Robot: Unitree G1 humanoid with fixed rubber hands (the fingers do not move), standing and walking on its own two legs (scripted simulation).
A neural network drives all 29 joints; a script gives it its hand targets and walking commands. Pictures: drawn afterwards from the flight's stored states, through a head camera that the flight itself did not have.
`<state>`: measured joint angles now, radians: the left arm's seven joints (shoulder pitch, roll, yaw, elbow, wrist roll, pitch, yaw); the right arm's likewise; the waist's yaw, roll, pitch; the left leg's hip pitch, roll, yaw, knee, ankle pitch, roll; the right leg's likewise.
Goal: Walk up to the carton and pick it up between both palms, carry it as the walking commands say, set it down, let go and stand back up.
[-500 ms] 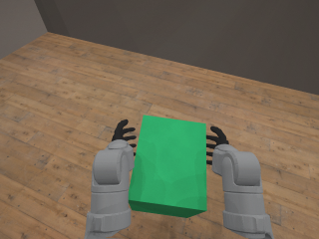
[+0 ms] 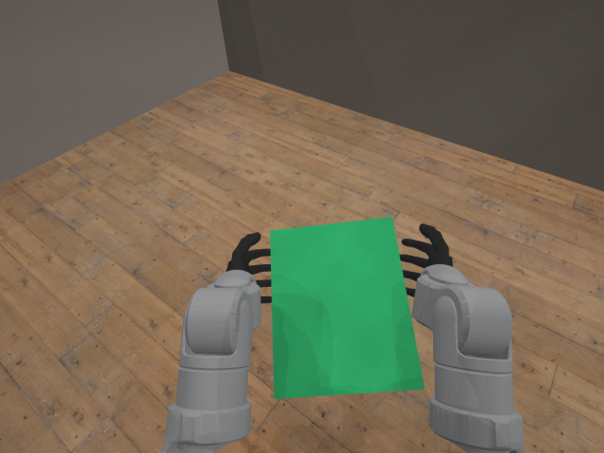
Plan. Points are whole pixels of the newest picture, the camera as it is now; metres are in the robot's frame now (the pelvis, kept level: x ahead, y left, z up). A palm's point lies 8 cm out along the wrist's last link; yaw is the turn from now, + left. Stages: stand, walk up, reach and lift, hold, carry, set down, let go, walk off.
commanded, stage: carry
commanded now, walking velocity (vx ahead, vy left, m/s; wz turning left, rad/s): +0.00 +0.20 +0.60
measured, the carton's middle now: (341, 316) +0.32 -0.04 +0.00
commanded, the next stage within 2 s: none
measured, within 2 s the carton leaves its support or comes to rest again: neither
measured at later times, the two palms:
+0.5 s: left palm (3, 392) +0.20 +0.32 +0.10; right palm (245, 355) +0.23 +0.08 +0.09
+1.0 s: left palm out of the picture +0.00 +0.60 +0.09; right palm out of the picture +0.12 +0.40 +0.05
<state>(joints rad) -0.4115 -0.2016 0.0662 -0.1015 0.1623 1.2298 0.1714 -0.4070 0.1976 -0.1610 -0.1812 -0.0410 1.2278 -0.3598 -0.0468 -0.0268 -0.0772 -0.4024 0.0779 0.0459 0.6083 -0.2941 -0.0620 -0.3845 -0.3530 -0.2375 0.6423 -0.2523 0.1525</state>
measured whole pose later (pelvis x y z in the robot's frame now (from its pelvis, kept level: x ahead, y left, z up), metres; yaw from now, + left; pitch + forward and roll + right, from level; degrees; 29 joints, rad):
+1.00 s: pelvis -0.21 +0.32 -0.01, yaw +32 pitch +5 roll +1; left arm -0.52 -0.24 0.15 -0.10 0.10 1.18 0.36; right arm -0.40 0.19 -0.15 -0.10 -0.08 1.23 -0.22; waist 0.06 0.01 0.02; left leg -0.53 -0.13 0.03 0.61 -0.15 0.11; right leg -0.59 -0.08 -0.12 1.02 -0.49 0.10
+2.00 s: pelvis -0.52 +0.47 +0.02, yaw +67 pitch +3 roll +3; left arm -0.41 -0.20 0.12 -0.04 0.14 1.16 0.17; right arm -0.39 0.19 -0.12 -0.15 -0.02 1.29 -0.45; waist -0.05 0.01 -0.06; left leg -0.61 -0.01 -0.02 1.10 -0.36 -0.05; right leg -0.31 -0.19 -0.19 0.50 -0.22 0.03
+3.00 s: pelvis -0.91 +0.44 +0.01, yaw +101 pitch +2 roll +0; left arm -0.39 -0.19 0.16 -0.02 0.13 1.29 0.28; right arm -0.44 0.21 -0.13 0.11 -0.07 1.23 -0.33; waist 0.00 -0.09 -0.09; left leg -0.39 0.04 0.05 0.61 -0.26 0.00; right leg -0.50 -0.22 -0.10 1.07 -0.58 0.14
